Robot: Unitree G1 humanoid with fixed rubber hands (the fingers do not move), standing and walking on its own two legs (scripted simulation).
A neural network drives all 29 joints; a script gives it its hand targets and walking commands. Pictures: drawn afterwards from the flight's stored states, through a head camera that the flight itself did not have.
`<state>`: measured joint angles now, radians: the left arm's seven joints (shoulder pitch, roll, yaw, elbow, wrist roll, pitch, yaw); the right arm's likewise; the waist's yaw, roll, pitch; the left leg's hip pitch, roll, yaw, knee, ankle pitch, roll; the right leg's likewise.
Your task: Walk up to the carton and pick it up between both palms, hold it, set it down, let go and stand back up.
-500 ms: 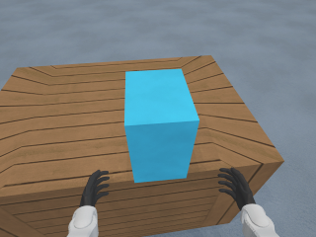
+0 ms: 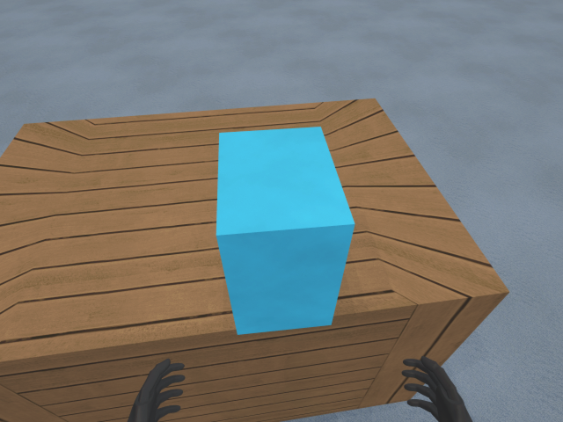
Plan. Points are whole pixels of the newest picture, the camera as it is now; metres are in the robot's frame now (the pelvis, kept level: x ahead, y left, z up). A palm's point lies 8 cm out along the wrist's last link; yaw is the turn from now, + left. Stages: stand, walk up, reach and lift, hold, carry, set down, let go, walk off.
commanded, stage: set down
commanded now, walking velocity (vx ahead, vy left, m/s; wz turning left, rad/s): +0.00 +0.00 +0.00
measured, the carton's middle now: (277, 233) +0.42 +0.04 +0.04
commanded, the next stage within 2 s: let go in 0.26 s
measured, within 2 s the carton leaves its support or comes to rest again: neither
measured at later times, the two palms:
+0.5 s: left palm out of the picture +0.15 +0.22 -0.08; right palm out of the picture +0.15 -0.23 -0.09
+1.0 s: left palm out of the picture +0.10 +0.25 -0.11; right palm out of the picture +0.10 -0.24 -0.12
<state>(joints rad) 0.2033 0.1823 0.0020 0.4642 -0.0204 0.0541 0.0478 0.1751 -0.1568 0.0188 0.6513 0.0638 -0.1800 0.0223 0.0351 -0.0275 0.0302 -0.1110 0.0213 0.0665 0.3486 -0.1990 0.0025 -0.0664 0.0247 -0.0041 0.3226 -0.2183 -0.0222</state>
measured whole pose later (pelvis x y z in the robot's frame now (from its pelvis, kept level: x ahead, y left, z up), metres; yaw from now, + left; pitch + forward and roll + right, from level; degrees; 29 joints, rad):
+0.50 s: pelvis +0.00 -0.01 +0.00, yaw +0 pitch -3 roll +0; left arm 0.19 0.22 -0.01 0.52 -0.01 0.09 0.02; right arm 0.15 -0.17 -0.04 0.78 -0.02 -0.23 0.03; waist 0.00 -0.02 0.08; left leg -0.13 0.03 0.06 0.40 -0.22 -0.01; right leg -0.08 0.03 -0.02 0.38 -0.24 -0.03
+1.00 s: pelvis -0.01 -0.01 -0.02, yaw +6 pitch -1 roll -2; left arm 0.22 0.23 0.04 0.65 0.04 0.03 0.00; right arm 0.30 -0.21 -0.04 0.77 -0.03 -0.01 0.01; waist 0.01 0.01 -0.01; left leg -0.31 0.03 -0.03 0.62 -0.30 -0.01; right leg -0.19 0.02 -0.12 0.53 -0.33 -0.04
